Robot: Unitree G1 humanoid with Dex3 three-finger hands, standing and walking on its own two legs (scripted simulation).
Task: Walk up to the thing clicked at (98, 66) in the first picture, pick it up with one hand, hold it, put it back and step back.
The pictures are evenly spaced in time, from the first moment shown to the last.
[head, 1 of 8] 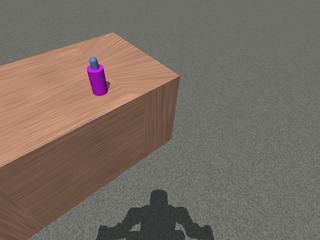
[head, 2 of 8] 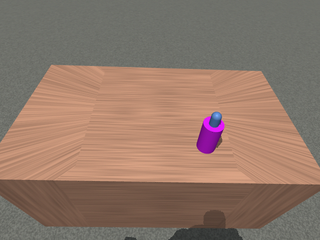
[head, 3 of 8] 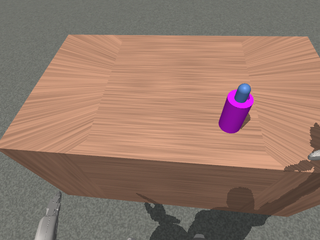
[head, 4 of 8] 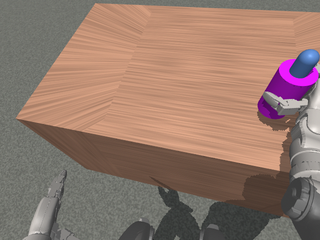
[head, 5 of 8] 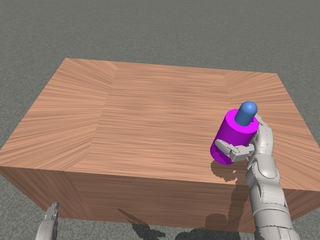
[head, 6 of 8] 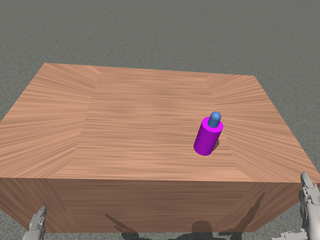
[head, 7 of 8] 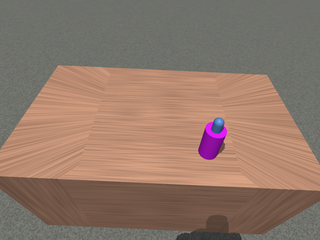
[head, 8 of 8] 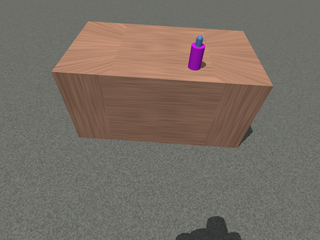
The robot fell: no
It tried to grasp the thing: yes
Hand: right
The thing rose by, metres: 0.23
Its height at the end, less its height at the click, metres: +0.00
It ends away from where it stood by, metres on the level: 0.02
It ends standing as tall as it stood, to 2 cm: yes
